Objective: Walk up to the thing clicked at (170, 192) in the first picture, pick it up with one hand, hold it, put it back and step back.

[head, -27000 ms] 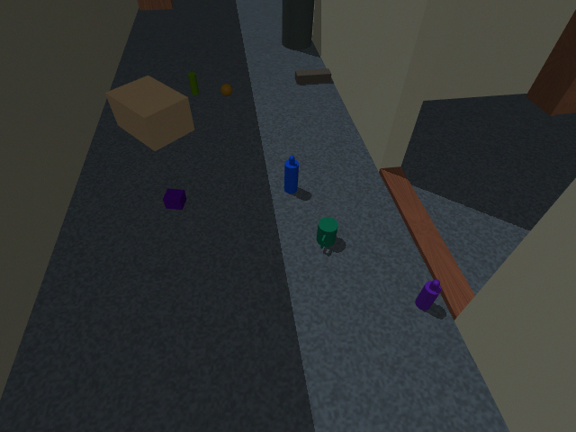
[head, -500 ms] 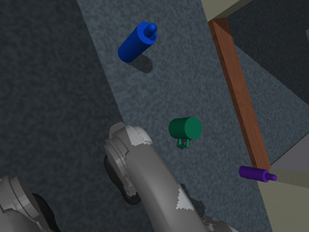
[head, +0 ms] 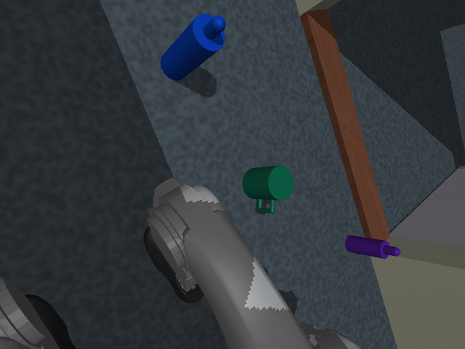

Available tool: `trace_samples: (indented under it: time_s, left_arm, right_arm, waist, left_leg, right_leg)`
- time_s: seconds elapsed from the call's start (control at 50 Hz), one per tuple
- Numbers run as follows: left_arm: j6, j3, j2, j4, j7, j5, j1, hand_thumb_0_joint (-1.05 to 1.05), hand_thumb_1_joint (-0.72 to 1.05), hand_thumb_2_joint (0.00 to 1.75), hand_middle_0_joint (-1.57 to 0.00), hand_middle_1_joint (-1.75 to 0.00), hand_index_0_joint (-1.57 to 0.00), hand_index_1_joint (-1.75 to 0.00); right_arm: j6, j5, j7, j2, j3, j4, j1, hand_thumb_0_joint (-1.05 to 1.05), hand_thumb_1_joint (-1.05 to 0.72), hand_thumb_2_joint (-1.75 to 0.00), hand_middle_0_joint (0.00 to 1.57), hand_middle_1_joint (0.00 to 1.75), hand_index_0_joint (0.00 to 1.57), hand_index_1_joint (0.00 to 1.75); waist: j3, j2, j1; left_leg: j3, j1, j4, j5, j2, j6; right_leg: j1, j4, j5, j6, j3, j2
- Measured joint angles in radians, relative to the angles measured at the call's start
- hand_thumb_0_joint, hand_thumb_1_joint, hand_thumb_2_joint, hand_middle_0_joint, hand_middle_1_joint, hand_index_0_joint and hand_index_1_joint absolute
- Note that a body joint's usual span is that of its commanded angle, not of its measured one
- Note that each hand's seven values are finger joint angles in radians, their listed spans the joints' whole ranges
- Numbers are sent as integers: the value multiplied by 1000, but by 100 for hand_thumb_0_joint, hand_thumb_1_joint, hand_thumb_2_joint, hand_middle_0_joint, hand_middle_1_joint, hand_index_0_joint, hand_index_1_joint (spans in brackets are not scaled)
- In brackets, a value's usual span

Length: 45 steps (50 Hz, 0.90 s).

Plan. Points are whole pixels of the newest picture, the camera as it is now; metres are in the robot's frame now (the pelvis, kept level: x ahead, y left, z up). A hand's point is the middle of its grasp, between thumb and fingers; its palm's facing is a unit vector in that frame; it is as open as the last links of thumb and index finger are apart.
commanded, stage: rest palm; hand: left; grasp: from above
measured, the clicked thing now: out of the picture +0.47 +0.35 -0.31
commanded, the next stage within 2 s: none
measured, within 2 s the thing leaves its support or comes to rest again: neither
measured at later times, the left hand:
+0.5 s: hand out of the picture +0.46 +0.33 -0.26, palm faces +0.04 -0.44 -0.90, open 14.1 cm
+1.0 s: hand out of the picture +0.47 +0.33 -0.27, palm faces +0.02 -0.43 -0.90, open 14.1 cm
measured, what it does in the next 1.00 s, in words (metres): stands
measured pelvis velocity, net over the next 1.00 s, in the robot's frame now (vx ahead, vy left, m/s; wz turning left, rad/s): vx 0.00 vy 0.00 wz -0.01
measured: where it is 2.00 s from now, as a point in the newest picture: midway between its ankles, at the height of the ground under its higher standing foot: (127, 312)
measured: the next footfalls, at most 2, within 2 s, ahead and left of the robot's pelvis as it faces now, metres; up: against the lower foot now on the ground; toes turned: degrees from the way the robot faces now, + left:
none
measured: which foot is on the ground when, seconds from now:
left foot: down 0.00-1.00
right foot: down 0.00-1.00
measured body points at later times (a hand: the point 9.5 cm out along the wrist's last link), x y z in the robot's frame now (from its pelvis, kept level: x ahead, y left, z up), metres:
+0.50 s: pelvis +0.00 +0.00 +0.00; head +0.32 +0.11 +0.29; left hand +0.46 +0.35 -0.21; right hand -0.01 -0.25 -0.04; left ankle +0.06 +0.14 -0.31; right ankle +0.11 -0.12 -0.31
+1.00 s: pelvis +0.00 +0.00 +0.00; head +0.32 +0.11 +0.29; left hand +0.47 +0.35 -0.21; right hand -0.01 -0.25 -0.04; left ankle +0.06 +0.14 -0.31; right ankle +0.11 -0.12 -0.31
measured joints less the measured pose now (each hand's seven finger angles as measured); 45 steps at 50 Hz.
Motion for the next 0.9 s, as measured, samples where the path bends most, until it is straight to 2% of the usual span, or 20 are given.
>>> trace_samples:
  time_s: [0.16,0.36,0.52,0.58,0.9]
  left_arm:
    - [-5,-9,5,5,-1,-30,-1,0,-53,105,-11,-95,-7,-100]
    - [-10,-16,8,15,-5,-15,6,0,-51,104,-11,-96,-7,-101]
    - [-14,-21,10,14,-4,-41,9,0,-52,103,-10,-96,-7,-100]
    - [-17,-27,9,18,-2,-31,12,0,-52,103,-11,-95,-7,-100]
    - [-6,-23,13,-1,-7,-30,3,0,-52,102,-10,-95,-7,-99]
  right_arm:
    - [4,3,10,-6,12,-15,-16,0,-92,-91,20,29,19,30]
    - [8,7,13,0,16,-13,-24,0,-92,-91,20,29,19,30]
    - [9,6,14,-2,21,-11,-13,0,-91,-91,20,29,19,30]
    - [11,6,14,-3,21,-8,-14,0,-91,-91,20,29,19,30]
    - [11,5,15,-6,20,0,-25,0,-91,-91,20,29,19,30]
  waist:
    - [1,2,1]
    - [0,0,2]
    - [1,-3,3]
    - [-1,-4,3]
    - [6,-7,-5]
  left_leg:
    - [-3,-6,11,-5,1,1]
    - [-8,-11,20,-4,-3,3]
    - [-10,-7,23,-8,-6,2]
    - [-13,-8,25,-10,-5,2]
    - [-13,-12,28,-13,-5,5]
  right_leg:
    - [-7,9,-3,2,-1,1]
    - [-5,12,-3,5,-5,0]
    - [0,15,-8,4,-8,-2]
    - [-1,15,-8,4,-9,-1]
    - [-2,14,-11,7,-10,-2]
